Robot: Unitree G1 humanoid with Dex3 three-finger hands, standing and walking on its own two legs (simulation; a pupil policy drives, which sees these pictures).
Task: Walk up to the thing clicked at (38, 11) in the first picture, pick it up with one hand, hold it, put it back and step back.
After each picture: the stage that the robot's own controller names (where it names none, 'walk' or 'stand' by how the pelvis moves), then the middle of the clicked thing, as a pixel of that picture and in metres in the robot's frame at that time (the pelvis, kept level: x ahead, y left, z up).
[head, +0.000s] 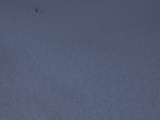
stand; (37, 10) +2.22 +0.67 -0.72
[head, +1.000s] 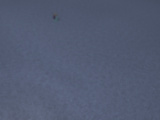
walk; (55, 17) +2.12 +0.32 -0.70
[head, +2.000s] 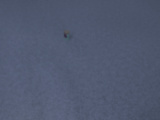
walk; (66, 35) +1.49 +0.14 -0.72
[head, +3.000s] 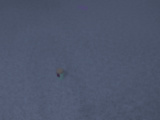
walk; (60, 74) +0.95 +0.20 -0.71
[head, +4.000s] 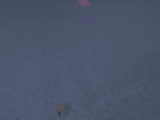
walk; (61, 111) +0.58 +0.21 -0.69
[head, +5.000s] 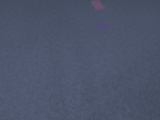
stand; out of the picture +0.41 +0.14 -0.70
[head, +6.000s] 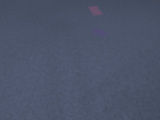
stand; out of the picture +0.37 +0.14 -0.72
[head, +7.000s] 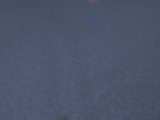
stand; out of the picture +0.41 +0.17 -0.70
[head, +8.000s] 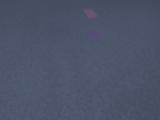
stand; out of the picture +0.37 +0.17 -0.72
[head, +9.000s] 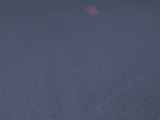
stand; out of the picture +0.40 +0.17 -0.73
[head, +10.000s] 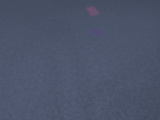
stand; out of the picture +0.39 +0.17 -0.73
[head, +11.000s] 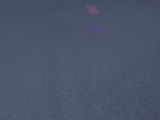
stand; out of the picture +0.39 +0.18 -0.73
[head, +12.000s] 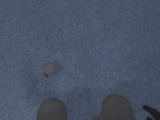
go down; (49, 71) +0.48 +0.15 -0.42
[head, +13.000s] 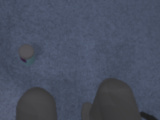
go down; (27, 55) +0.50 +0.17 -0.32
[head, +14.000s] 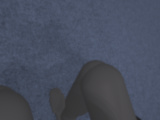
close in; out of the picture +0.50 +0.22 -0.24
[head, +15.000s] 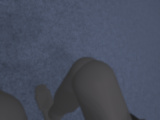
close; out of the picture +0.49 +0.24 -0.25
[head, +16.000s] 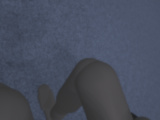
lift; out of the picture +0.45 +0.21 -0.25
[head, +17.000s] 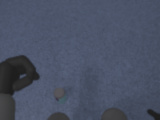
lift; (60, 95) +0.43 +0.12 -0.49
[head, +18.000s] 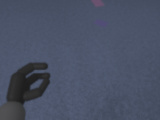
go down; out of the picture +0.37 +0.12 -0.67
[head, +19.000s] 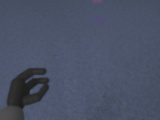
stand; out of the picture +0.37 +0.12 -0.67
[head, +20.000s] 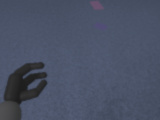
stand; out of the picture +0.37 +0.12 -0.68
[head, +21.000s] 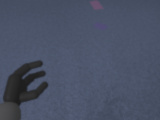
stand; out of the picture +0.37 +0.12 -0.68
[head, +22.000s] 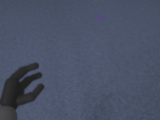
stand; out of the picture +0.37 +0.12 -0.67
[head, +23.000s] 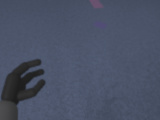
stand; out of the picture +0.37 +0.11 -0.68
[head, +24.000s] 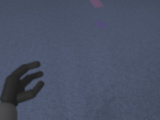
stand; out of the picture +0.37 +0.12 -0.68
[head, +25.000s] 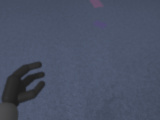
stand; out of the picture +0.37 +0.11 -0.68
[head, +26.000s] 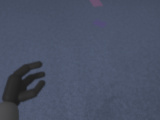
stand; out of the picture +0.37 +0.12 -0.68
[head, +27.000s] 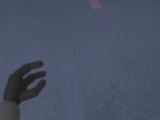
stand; out of the picture +0.37 +0.11 -0.68
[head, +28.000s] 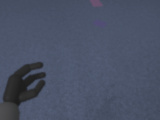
stand; out of the picture +0.37 +0.12 -0.68
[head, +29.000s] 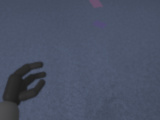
stand; out of the picture +0.37 +0.11 -0.68
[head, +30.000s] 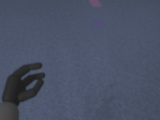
stand; out of the picture +0.37 +0.12 -0.68
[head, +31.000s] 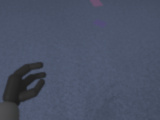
stand; out of the picture +0.37 +0.11 -0.68
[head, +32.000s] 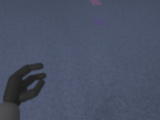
close; out of the picture +0.37 +0.12 -0.68
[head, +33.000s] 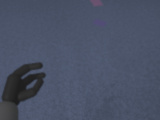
close; out of the picture +0.37 +0.12 -0.68
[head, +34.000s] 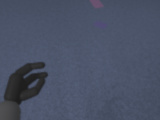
close; out of the picture +0.37 +0.11 -0.68
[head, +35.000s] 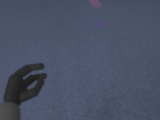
close; out of the picture +0.37 +0.12 -0.68
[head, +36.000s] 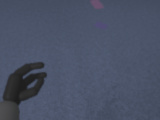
close; out of the picture +0.37 +0.11 -0.68
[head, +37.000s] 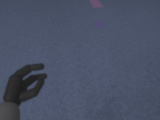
close; out of the picture +0.37 +0.12 -0.68
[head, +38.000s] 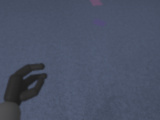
close; out of the picture +0.37 +0.12 -0.68
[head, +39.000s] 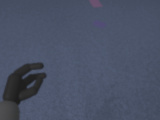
close; out of the picture +0.37 +0.12 -0.68
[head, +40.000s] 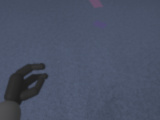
close; out of the picture +0.36 +0.12 -0.68
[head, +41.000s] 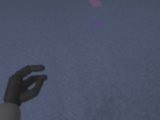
close; out of the picture +0.37 +0.12 -0.68
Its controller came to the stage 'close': yes
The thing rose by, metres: 0.00
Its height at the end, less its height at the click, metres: +0.00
